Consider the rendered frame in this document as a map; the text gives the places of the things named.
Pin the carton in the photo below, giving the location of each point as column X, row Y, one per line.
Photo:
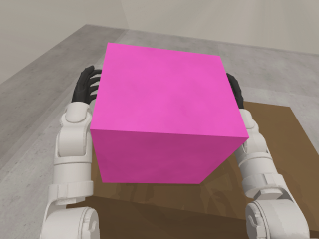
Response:
column 163, row 116

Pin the left robot hand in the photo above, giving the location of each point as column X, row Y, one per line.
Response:
column 83, row 88

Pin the pedestal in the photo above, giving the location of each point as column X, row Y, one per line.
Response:
column 215, row 208

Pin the right robot hand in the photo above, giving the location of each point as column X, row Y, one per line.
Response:
column 236, row 90

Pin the robot left upper arm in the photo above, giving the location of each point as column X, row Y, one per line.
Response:
column 72, row 223

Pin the right robot forearm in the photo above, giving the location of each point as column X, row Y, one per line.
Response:
column 261, row 181

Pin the left robot forearm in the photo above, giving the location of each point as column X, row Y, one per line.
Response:
column 73, row 148

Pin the robot right upper arm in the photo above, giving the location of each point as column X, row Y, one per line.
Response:
column 275, row 219

